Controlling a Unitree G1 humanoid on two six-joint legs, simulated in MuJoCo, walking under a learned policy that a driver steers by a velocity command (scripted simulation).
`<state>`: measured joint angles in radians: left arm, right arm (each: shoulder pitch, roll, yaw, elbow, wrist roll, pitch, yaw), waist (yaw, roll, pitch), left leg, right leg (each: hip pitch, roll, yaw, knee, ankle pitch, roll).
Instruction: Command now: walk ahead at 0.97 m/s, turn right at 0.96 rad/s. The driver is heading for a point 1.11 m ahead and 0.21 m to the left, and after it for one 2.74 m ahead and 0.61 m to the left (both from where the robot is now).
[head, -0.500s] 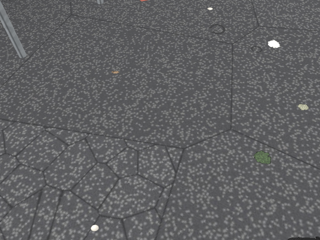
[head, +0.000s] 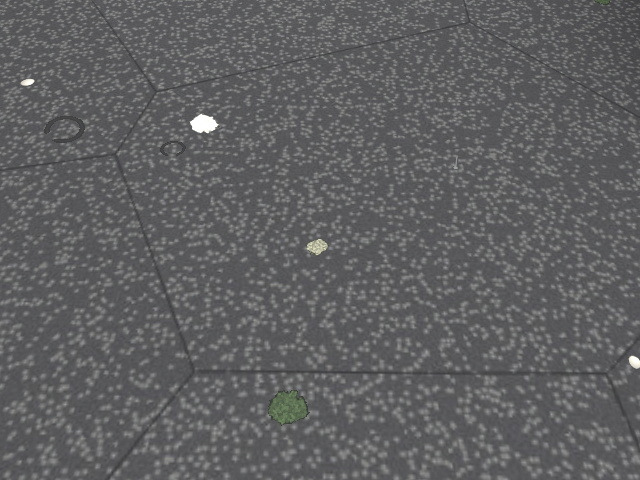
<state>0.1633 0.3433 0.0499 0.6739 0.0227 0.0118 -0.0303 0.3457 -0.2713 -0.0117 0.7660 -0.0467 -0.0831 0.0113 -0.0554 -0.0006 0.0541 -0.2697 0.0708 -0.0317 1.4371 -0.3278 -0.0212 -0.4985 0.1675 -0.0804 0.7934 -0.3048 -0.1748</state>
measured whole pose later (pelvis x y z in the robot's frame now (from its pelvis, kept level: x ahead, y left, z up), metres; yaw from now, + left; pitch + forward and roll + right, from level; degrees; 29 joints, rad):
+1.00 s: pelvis +0.95 -0.11 +0.04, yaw +9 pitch +2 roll -3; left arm 0.47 0.34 0.06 0.87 0.02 -0.11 0.01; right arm 0.07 -0.37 -0.07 0.66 -0.03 0.00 0.08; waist 0.06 0.05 0.00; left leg -0.79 0.07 0.05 1.08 -0.13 0.09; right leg 0.05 0.00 -0.20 0.28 -0.37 0.02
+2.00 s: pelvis +1.50 +0.02 +0.04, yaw +46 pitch +0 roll -1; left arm 0.25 0.31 0.08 0.74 -0.03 0.03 0.01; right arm 0.11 -0.22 -0.02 0.62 -0.03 0.03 -0.04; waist 0.05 -0.03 0.04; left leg -0.29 0.03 0.03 0.53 -0.24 0.01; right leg -0.53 0.02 -0.01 1.03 -0.43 0.05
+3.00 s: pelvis +1.56 +0.02 +0.04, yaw +2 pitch +1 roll +0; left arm 0.15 0.28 0.05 0.62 0.00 0.04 0.01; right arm 0.19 -0.25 -0.05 0.72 0.01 0.02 -0.01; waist -0.04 -0.01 0.05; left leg -0.29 0.01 -0.05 0.49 -0.22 -0.01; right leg -0.29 0.00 0.08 0.60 -0.35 0.07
